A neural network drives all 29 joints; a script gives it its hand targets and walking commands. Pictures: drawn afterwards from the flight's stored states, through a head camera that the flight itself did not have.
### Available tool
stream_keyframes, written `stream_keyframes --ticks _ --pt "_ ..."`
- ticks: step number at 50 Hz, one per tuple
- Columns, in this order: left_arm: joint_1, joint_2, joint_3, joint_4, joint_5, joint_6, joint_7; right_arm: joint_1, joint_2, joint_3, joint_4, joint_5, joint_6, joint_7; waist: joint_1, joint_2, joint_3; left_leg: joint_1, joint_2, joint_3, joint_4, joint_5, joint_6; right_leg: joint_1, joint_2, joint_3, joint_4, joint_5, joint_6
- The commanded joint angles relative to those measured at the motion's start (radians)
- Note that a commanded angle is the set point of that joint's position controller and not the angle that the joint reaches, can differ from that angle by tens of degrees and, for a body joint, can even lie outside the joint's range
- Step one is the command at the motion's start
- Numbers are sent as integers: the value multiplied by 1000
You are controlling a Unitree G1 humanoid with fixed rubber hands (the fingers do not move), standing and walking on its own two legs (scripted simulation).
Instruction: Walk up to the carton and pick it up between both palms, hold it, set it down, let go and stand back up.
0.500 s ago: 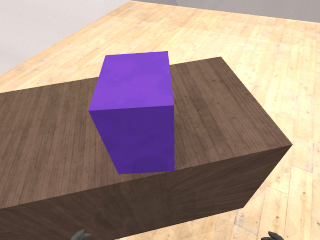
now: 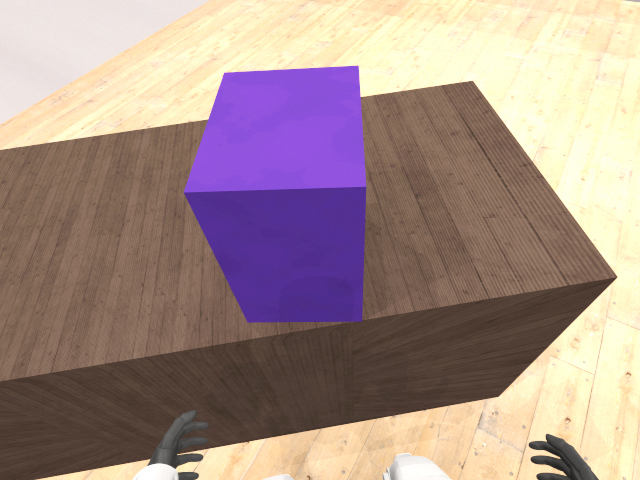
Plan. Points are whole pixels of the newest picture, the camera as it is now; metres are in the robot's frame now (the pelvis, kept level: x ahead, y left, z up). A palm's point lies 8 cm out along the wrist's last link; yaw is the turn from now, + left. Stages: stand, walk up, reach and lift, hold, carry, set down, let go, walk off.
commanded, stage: reach and lift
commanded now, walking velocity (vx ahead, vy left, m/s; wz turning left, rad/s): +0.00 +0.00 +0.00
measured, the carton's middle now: (298, 205) +0.48 +0.04 +0.06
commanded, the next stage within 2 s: none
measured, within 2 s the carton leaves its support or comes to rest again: neither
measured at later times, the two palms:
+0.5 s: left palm (152, 454) +0.18 +0.23 -0.03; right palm (556, 465) +0.14 -0.23 -0.04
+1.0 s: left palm (155, 427) +0.20 +0.22 -0.01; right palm (513, 398) +0.21 -0.19 +0.00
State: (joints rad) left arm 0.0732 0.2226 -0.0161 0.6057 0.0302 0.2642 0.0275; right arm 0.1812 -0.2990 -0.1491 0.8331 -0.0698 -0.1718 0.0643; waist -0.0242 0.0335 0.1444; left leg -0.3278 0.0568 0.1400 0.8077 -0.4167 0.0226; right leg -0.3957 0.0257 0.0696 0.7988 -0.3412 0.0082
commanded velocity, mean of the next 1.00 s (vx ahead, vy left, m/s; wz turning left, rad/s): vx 0.00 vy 0.00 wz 0.00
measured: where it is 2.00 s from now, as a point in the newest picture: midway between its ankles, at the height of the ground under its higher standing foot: outside the picture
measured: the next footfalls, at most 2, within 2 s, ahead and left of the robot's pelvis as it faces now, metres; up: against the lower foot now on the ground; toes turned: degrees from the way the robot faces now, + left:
none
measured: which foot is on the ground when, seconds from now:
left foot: down 0.00-1.00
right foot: down 0.00-1.00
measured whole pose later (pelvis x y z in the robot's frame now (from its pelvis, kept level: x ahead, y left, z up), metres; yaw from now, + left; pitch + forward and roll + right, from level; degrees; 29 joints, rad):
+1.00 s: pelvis +0.05 +0.00 +0.04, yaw +3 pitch -6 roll -1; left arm 0.26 0.22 -0.04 0.47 -0.07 -0.23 0.02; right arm 0.32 -0.09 0.02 0.56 0.10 -0.37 -0.03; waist 0.03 -0.05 0.06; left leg 0.00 0.03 0.09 0.36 -0.26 0.00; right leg -0.04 0.01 0.02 0.35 -0.20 0.00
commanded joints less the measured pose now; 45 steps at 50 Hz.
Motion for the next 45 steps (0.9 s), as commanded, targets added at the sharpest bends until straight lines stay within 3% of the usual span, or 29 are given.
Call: stream_keyframes --ticks 1,6,11,17,25,33,38,45 --pt "-73 193 102 -271 6 -23 -13 47 -37 11 -194 12 -79 -64 -15 -215 -287 238 -25 -47 -158 146 -5 38 -47 -29 -225 334 -33" --pt "10 165 127 -254 30 -49 -20 95 -4 71 -167 64 -76 -93 -8 -95 -248 265 -55 -41 -249 223 -30 144 -48 -10 -292 407 -30" --pt "-41 165 102 -245 8 -76 -26 53 50 68 -215 63 -79 -109 -8 -11 -111 252 -62 -28 -352 167 -32 134 -42 -16 -379 219 -35" --pt "-74 177 90 -289 -38 -157 -19 53 112 87 -378 60 -78 -101 11 -11 -88 207 -51 -15 -434 135 -7 187 -37 -12 -434 93 -33" --pt "-34 150 69 -237 -64 -286 -21 79 123 96 -395 73 -90 -92 1 -14 -99 88 -18 -15 -530 92 27 364 -3 -23 -419 98 -43" --pt "-7 132 33 -197 -119 -395 -18 51 130 90 -405 82 -137 -94 16 -66 -107 199 -26 -38 -542 163 -5 301 -9 -33 -478 125 -51" --pt "35 121 25 -214 -123 -458 -6 60 132 111 -403 120 -175 -86 42 -38 -127 281 -33 -60 -522 296 -38 289 -14 -33 -499 206 -60" --pt "97 97 16 -270 -102 -538 -3 101 159 152 -401 175 -242 -91 52 13 -125 329 -50 -75 -483 437 -64 311 -23 -16 -516 323 -65"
